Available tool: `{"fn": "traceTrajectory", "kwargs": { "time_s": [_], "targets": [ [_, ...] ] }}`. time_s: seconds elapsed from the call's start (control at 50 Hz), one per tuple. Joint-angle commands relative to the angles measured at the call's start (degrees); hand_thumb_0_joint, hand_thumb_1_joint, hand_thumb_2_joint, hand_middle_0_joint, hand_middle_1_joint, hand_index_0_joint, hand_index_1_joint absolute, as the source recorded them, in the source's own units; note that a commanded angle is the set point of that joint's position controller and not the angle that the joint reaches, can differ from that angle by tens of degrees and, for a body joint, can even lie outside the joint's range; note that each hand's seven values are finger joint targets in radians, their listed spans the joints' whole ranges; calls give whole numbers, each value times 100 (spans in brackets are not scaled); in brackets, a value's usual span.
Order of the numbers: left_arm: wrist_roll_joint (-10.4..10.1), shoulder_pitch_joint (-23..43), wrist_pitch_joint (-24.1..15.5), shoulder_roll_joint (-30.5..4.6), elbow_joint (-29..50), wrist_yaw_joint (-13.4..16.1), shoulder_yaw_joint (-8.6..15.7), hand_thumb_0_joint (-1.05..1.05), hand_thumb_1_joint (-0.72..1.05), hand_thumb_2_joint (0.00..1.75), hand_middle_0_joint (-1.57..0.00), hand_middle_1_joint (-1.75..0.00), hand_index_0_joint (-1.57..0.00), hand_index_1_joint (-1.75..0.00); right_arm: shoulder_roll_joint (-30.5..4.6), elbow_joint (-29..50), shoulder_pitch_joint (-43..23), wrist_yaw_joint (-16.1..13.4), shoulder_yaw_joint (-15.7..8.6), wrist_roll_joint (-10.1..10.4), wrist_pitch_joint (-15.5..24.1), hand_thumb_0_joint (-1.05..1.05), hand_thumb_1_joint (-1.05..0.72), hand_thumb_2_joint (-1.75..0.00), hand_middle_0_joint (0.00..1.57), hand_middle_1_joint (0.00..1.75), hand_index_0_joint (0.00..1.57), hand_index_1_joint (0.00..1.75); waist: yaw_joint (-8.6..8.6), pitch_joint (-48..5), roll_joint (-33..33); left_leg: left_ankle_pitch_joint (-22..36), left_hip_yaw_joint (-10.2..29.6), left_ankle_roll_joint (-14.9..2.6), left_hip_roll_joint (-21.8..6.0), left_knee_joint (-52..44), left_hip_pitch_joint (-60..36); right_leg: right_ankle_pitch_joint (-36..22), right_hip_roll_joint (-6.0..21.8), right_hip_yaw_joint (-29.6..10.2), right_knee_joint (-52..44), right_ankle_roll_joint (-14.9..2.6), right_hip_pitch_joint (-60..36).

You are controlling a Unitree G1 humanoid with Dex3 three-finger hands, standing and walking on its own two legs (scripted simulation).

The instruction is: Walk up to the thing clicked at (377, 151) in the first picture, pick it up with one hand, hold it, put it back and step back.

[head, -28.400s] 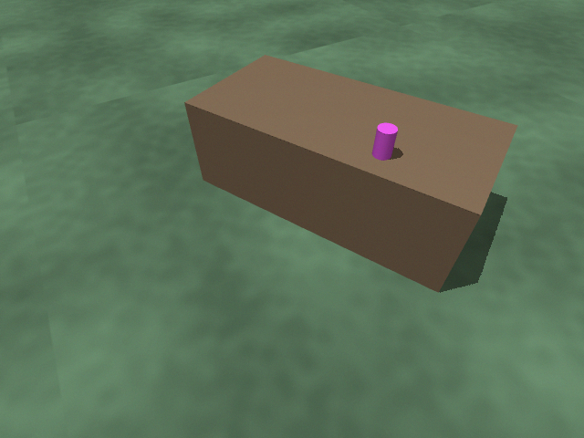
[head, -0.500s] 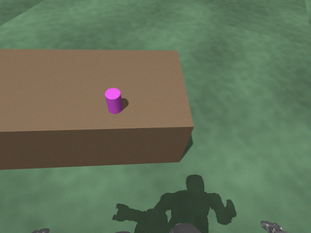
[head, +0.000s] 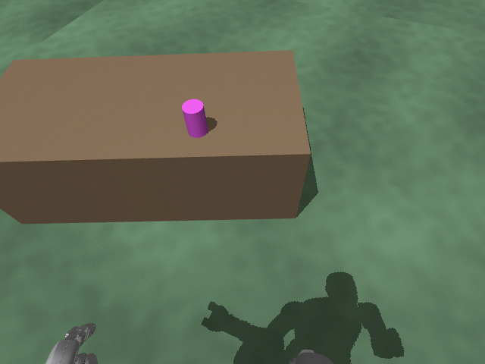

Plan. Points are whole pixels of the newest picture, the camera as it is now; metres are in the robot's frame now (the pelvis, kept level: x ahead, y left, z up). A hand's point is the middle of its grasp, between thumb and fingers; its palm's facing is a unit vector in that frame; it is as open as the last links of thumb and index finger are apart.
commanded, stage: step back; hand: left
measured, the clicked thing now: (195, 119) +0.88 +0.20 -0.25
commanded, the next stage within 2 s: stand in 1.54 s
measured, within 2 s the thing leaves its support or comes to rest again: neither
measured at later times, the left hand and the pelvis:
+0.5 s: hand out of the picture -0.08 +0.25 -0.12, palm faces -0.04 -0.89 -0.45, open 7.4 cm; pelvis -0.16 -0.02 +0.01, yaw -3 degrees
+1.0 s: hand out of the picture -0.15 +0.26 -0.14, palm faces +0.04 -0.93 -0.37, open 7.4 cm; pelvis -0.20 -0.01 +0.01, yaw +1 degrees
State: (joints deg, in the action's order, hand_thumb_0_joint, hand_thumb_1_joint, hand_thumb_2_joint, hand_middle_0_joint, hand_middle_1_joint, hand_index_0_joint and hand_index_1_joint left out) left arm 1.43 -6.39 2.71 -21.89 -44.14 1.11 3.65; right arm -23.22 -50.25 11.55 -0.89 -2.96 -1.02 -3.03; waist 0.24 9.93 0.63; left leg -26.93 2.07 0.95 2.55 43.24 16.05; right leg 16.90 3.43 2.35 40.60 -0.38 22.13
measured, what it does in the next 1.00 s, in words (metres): walks backwards: left foot, then right foot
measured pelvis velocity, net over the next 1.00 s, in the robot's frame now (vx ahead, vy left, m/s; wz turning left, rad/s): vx -0.20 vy -0.01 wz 0.02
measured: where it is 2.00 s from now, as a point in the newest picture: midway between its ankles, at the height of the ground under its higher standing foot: outside the picture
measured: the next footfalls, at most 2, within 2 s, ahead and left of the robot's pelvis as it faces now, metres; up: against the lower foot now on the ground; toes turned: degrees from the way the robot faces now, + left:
left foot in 0.02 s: +0.01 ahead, +0.12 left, +0.00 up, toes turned -2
right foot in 0.34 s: -0.14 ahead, -0.12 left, +0.00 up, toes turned +1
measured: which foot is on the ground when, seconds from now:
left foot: up 0.00-0.00, down 0.02-0.36, up 0.38-0.66, down 0.68-1.00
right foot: down 0.00-0.04, up 0.06-0.32, down 0.34-1.00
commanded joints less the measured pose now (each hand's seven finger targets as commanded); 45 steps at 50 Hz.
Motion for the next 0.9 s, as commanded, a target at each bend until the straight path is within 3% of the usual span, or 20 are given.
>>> {"fn": "traceTrajectory", "kwargs": {
  "time_s": [0.0,0.02,0.04,0.12,0.24,0.3,0.32,0.34,0.36,0.4,0.44,0.56,0.64,0.66,0.68,0.7,0.74,0.84,0.86,0.88],
  "targets": [
    [-69,-84,-7,-1211,412,74,273,0,90,90,-20,-30,-20,-30,-1279,295,435,-63,-431,-121,220,0,-90,-90,20,30,20,30,-18,-1523,-204,2250,849,-473,-861,-2012,-790,-1465,569,-1005,202,-398,-446],
    [-125,183,-26,-1096,507,93,230,0,90,90,-20,-30,-20,-30,-1917,411,68,9,-527,-77,185,0,-90,-90,20,30,20,30,-53,-1373,1144,2954,2286,-1289,-2054,-2251,-542,735,-500,-42,1051,-74,293],
    [-46,513,-9,-1244,469,159,366,0,90,90,-20,-30,-20,-30,-2125,497,-27,20,-585,-111,209,0,-90,-90,20,30,20,30,-351,-1232,1302,3282,2992,-1948,-2624,-2464,179,2165,-644,-704,2354,-3,130],
    [-157,-213,-4,-1165,40,113,359,0,90,90,-20,-30,-20,-30,-1326,556,-652,-80,-322,-119,225,0,-90,-90,20,30,20,30,199,-1005,557,4107,1175,-1429,-1760,-1765,-107,1403,-760,-1086,3149,-41,366],
    [-61,-240,-169,-979,1,70,251,0,90,90,-20,-30,-20,-30,-1280,539,-315,-11,-337,-106,76,0,-90,-90,20,30,20,30,-123,-1412,1121,4307,971,-1366,-1616,-1264,-1311,1206,-457,-395,147,152,-23],
    [26,-800,-287,-1028,-405,101,265,0,90,90,-20,-30,-20,-30,-1313,551,-684,36,-306,13,-50,0,-90,-90,20,30,20,30,192,-1710,915,3285,687,-934,-1371,-724,-620,-539,-468,-97,-1864,2,-1310],
    [88,-779,-336,-1376,-415,105,366,0,90,90,-20,-30,-20,-30,-1019,573,-641,48,-210,38,-28,0,-90,-90,20,30,20,30,147,-1575,261,2144,651,-608,-893,-299,417,-631,28,-1092,-1794,-142,-1793],
    [84,-758,-313,-2038,-366,89,536,0,90,90,-20,-30,-20,-30,-781,756,-878,6,-156,70,-11,0,-90,-90,20,30,20,30,366,-1275,-1317,-55,327,-225,164,651,1523,-1017,1370,-2765,-2124,-922,-1467],
    [120,-497,-329,-2369,-204,108,585,0,90,90,-20,-30,-20,-30,-971,772,-1039,-74,-281,25,-75,0,-90,-90,20,30,20,30,492,-886,-1443,-995,824,-67,95,2018,1336,-1277,2272,-3614,-2323,-1752,-225],
    [42,204,-348,-1721,-76,144,405,0,90,90,-20,-30,-20,-30,-1105,486,-556,-56,-308,77,-82,0,-90,-90,20,30,20,30,-62,-728,-304,-360,1265,-79,280,2726,1189,-1782,1495,-2161,-1775,-1260,-170],
    [92,255,-355,-1488,-109,158,385,0,90,90,-20,-30,-20,-30,-1079,344,-321,-28,-293,59,-16,0,-90,-90,20,30,20,30,-102,-855,-599,18,837,49,269,2723,1125,-1445,1073,-1457,-1562,-1067,-402],
    [157,-441,-383,-1657,-259,87,500,0,90,90,-20,-30,-20,-30,-1058,362,-700,74,-297,-107,127,0,-90,-90,20,30,20,30,458,-862,-1165,-451,343,89,-253,324,1180,1112,1248,-1899,-1849,-1115,-1382],
    [91,-114,-285,-1473,-293,-32,335,0,90,90,-20,-30,-20,-30,-937,-316,265,108,-363,-95,275,0,-90,-90,20,30,20,30,-49,-960,-813,584,-315,-154,-34,-2090,-1068,1420,759,-1153,-1293,-628,-55],
    [88,-315,-271,-1151,-313,-50,227,0,90,90,-20,-30,-20,-30,-1096,-383,335,86,-438,-161,318,0,-90,-90,20,30,20,30,-62,-1004,-48,67,486,-291,-421,-2351,-1619,1557,425,-792,-622,-430,616],
    [-32,61,-296,-878,-234,-64,118,0,90,90,-20,-30,-20,-30,-1532,-261,123,81,-438,-200,360,0,-90,-90,20,30,20,30,-221,-874,1294,-1862,2815,-884,-1818,-3232,-884,1639,-312,-183,380,-43,1178],
    [27,375,-290,-1404,-347,-35,320,0,90,90,-20,-30,-20,-30,-1829,-149,-208,96,-479,-157,381,0,-90,-90,20,30,20,30,-266,-361,829,-2613,3235,-1431,-2318,-3483,668,1731,-128,-640,1125,-23,478],
    [-66,-137,-334,-1176,-564,-143,253,0,90,90,-20,-30,-20,-30,-1273,-69,-822,65,-284,-173,496,0,-90,-90,20,30,20,30,182,-352,355,-870,1907,-1111,-1666,-2894,201,976,-79,-711,957,-66,205],
    [-14,-543,-466,-997,-929,-131,246,0,90,90,-20,-30,-20,-30,-1141,-152,-690,106,-246,-128,394,0,-90,-90,20,30,20,30,206,-718,906,257,827,-681,-1156,-2023,348,223,-452,-85,-1575,-55,-1445],
    [30,-589,-501,-1118,-992,-88,288,0,90,90,-20,-30,-20,-30,-907,-158,-556,89,-186,-84,368,0,-90,-90,20,30,20,30,233,-781,494,533,656,-503,-992,-1562,666,-90,-367,-435,-1866,-99,-2002],
    [64,-602,-549,-1397,-995,-46,335,0,90,90,-20,-30,-20,-30,-670,-100,-600,95,-125,-35,374,0,-90,-90,20,30,20,30,265,-784,-261,231,403,-219,-523,-937,1302,397,366,-1813,-2124,-381,-2084]
  ]
}}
